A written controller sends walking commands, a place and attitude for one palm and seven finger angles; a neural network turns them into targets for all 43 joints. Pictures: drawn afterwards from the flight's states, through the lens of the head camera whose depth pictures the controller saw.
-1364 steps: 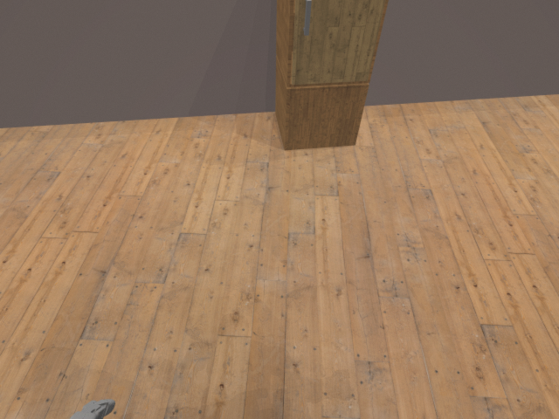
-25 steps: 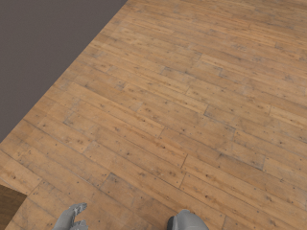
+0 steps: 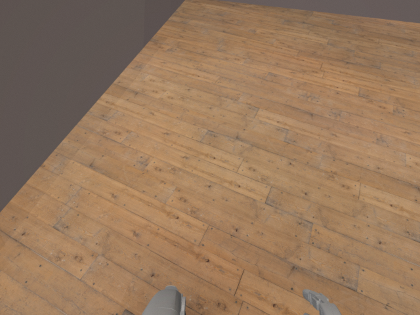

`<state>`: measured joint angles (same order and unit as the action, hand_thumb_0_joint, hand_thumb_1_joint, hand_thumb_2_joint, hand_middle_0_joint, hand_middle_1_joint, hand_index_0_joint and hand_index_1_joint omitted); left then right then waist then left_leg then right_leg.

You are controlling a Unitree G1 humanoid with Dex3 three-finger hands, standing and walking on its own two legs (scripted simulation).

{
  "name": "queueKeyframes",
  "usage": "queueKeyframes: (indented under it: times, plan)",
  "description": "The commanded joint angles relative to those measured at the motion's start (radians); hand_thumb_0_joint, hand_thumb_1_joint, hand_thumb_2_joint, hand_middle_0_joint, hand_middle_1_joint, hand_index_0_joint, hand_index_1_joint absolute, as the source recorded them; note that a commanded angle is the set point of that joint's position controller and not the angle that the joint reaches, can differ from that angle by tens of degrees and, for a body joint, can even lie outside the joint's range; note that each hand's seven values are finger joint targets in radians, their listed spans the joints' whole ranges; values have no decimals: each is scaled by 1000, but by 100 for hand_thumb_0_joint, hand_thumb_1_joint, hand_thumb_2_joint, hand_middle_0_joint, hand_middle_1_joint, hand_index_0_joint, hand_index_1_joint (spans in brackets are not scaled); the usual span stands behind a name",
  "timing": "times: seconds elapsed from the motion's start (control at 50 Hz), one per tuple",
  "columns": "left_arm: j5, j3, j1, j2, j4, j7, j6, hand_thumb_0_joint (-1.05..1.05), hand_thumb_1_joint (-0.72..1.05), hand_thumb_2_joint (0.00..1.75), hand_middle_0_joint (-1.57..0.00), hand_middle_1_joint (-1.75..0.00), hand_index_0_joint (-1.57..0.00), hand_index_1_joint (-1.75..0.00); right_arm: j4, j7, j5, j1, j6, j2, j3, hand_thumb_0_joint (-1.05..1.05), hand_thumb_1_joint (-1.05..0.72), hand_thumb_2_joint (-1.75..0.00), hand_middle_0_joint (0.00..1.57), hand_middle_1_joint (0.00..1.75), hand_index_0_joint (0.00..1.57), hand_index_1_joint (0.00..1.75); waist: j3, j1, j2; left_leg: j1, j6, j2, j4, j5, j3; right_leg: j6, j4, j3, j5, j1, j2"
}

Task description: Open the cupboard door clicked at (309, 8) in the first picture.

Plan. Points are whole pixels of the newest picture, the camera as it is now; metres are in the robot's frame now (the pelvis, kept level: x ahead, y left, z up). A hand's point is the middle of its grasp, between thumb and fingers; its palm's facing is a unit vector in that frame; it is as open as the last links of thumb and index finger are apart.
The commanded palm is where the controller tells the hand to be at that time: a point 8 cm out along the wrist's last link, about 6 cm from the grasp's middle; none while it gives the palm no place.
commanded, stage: walk to a spot facing it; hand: left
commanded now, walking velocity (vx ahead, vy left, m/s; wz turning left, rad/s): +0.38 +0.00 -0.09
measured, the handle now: out of the picture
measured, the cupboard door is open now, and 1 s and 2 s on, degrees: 42 42 42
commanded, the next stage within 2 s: turn to face it in 0.50 s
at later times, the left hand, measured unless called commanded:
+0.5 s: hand (167, 213) +0.38 +0.17 -0.16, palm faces -0.12 -0.96 -0.24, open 7.4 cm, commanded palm none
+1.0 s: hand (176, 191) +0.47 +0.16 -0.20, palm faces +0.11 -0.98 -0.18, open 7.4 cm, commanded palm none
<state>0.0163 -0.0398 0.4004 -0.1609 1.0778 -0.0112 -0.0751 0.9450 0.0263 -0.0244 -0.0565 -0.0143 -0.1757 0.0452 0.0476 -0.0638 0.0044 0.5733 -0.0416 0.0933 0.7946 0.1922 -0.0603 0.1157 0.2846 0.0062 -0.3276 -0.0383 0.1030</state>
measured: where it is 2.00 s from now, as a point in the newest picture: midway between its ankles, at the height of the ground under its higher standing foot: (245, 247)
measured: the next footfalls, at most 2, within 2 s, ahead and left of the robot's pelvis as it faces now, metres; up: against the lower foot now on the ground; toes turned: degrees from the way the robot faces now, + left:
left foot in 0.12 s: +0.21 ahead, +0.13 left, +0.00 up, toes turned +4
right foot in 0.50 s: +0.35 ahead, -0.16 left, +0.00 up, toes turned -13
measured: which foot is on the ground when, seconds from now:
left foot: up 0.00-0.10, down 0.12-0.50, up 0.52-0.82, down 0.84-1.00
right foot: down 0.00-0.12, up 0.14-0.48, down 0.50-0.84, up 0.86-1.00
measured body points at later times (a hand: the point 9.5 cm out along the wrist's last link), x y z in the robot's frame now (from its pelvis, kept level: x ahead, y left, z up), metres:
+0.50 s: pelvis +0.26 -0.03 -0.01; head +0.28 -0.04 +0.44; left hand +0.38 +0.22 -0.15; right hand +0.15 -0.25 -0.16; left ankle +0.17 +0.13 -0.74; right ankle +0.31 -0.14 -0.74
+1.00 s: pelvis +0.43 -0.03 -0.01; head +0.47 +0.00 +0.43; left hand +0.46 +0.21 -0.18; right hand +0.53 -0.27 -0.15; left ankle +0.51 +0.05 -0.74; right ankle +0.37 -0.18 -0.66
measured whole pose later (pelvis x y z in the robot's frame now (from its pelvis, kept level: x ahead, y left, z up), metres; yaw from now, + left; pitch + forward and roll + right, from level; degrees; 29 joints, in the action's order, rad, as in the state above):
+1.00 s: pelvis +0.43 -0.03 -0.01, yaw +4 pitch +1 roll -2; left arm 0.02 -0.06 0.19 -0.21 1.01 -0.01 0.03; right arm 0.96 -0.01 -0.03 -0.16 -0.01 -0.18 0.04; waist 0.08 0.00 0.03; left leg 0.45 0.07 0.01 0.62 0.19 -0.06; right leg -0.06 1.16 -0.06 -0.48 0.44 -0.05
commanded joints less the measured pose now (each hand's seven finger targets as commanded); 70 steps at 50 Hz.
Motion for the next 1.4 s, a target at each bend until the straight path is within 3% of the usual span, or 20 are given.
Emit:
queueKeyframes:
  times: [0.0,0.06,0.08,0.1,0.18,0.26,0.44,0.46,0.48,0.5,0.56,0.66,0.78,0.84,0.88,0.98,1.2,1.24,1.28,1.38]
  plan:
    - [2,-25,97,-150,-6,-13,-18,0,90,90,-20,-30,-20,-30,-82,-6,6,75,-35,-66,10,0,-90,-90,20,30,20,30,23,35,79,-33,41,-64,-138,59,-59,47,83,171,995,-69,-317]
    - [-10,-29,46,-153,-21,-9,-25,0,90,90,-20,-30,-20,-30,41,-33,-11,-308,-46,-153,35,0,-90,-90,20,30,20,30,-143,209,26,-658,133,-17,-257,-112,27,-32,500,75,875,271,-228]
    - [-23,-19,94,-97,-38,2,-25,0,90,90,-20,-30,-20,-30,73,-42,-28,-450,-53,-258,59,0,-90,-90,20,30,20,30,-291,227,-211,-895,274,303,-286,-172,437,-74,885,-20,256,524,-95]
    - [-25,-11,42,-106,-64,3,-28,0,90,90,-20,-30,-20,-30,68,-46,-11,-476,-40,-269,53,0,-90,-90,20,30,20,30,-276,213,-202,-828,345,420,-443,-161,616,-64,1091,30,-182,595,-64]
    - [14,-27,-65,-63,-85,29,26,0,90,90,-20,-30,-20,-30,23,-49,-7,-230,-54,-116,16,0,-90,-90,20,30,20,30,135,76,-122,-231,225,285,-664,315,370,-85,1038,49,-15,658,-204]
    - [9,-22,-48,-24,-85,48,52,0,90,90,-20,-30,-20,-30,44,-44,-5,-218,-69,-134,20,0,-90,-90,20,30,20,30,15,21,-142,-226,177,179,-638,79,62,-107,701,-30,82,498,-225]
    - [13,-43,-114,-111,-93,52,31,0,90,90,-20,-30,-20,-30,109,-31,-7,-338,-47,-146,16,0,-90,-90,20,30,20,30,6,11,-35,-285,116,128,-373,15,-47,-88,265,-131,136,188,-140]
    - [18,-58,23,-172,-51,44,16,0,90,90,-20,-30,-20,-30,105,-26,1,-338,-48,-122,10,0,-90,-90,20,30,20,30,-71,-49,63,-177,77,59,-113,-33,-114,-30,211,15,63,-14,-231]
    - [16,-89,160,-296,-14,30,9,0,90,90,-20,-30,-20,-30,75,-20,15,-359,-56,-57,-3,0,-90,-90,20,30,20,30,-160,-83,366,59,34,-60,212,309,-169,84,58,415,33,-206,-501]
    - [-3,-86,172,-308,-12,16,16,0,90,90,-20,-30,-20,-30,48,-23,17,-292,-51,-100,6,0,-90,-90,20,30,20,30,-155,-86,276,120,44,-29,407,434,-38,134,-44,539,63,-167,-583]
    - [-1,-50,-5,-187,-54,-1,9,0,90,90,-20,-30,-20,-30,52,-33,13,-228,-51,-85,7,0,-90,-90,20,30,20,30,-81,4,151,122,23,60,415,248,63,94,25,234,496,-2,-492]
    - [3,-24,-117,-139,-61,-1,-8,0,90,90,-20,-30,-20,-30,93,-18,9,-300,-9,12,-12,0,-90,-90,20,30,20,30,-26,95,99,-105,7,16,72,101,-24,26,6,-82,654,203,-394]
    - [-4,-39,-144,-161,-75,-9,20,0,90,90,-20,-30,-20,-30,66,-12,5,-296,-6,-58,5,0,-90,-90,20,30,20,30,-37,127,76,-307,30,-35,-221,-104,-60,-59,219,-182,556,209,-367]
    - [-19,-28,-106,-120,-129,-12,52,0,90,90,-20,-30,-20,-30,60,-41,-5,-427,0,-268,47,0,-90,-90,20,30,20,30,-211,171,-341,-550,293,345,-412,-600,526,-173,861,-109,-392,494,-136]
    - [1,-38,-184,-125,-164,-10,65,0,90,90,-20,-30,-20,-30,8,-46,-3,-297,4,-248,46,0,-90,-90,20,30,20,30,-108,127,-210,-376,275,297,-488,-179,521,-165,959,-30,-277,592,-178]
    - [1,-45,-165,-116,-156,3,89,0,90,90,-20,-30,-20,-30,-46,-52,-2,-166,0,-218,36,0,-90,-90,20,30,20,30,-129,66,-132,-282,197,164,-490,-91,326,-185,846,-10,-89,529,-181]
    - [-1,-58,-94,-160,-204,-6,89,0,90,90,-20,-30,-20,-30,-104,-34,2,-74,46,-240,78,0,-90,-90,20,30,20,30,-112,22,-121,-114,134,38,-415,111,372,-162,199,-53,31,175,-102]
    - [23,-87,-73,-315,-225,-21,74,0,90,90,-20,-30,-20,-30,-149,-25,15,-54,45,-117,64,0,-90,-90,20,30,20,30,-79,-11,328,155,-6,-185,50,353,80,-3,-109,417,-93,78,-547]
    - [9,-58,-240,-268,-269,-21,76,0,90,90,-20,-30,-20,-30,-140,-9,4,-87,50,-158,69,0,-90,-90,20,30,20,30,-28,81,176,65,14,-96,361,309,124,44,-71,256,52,292,-540]
    - [7,-48,-142,-210,-240,-23,58,0,90,90,-20,-30,-20,-30,-125,-1,10,-31,53,-119,41,0,-90,-90,20,30,20,30,-84,44,206,51,-29,-70,185,264,5,-16,154,-20,794,22,-407]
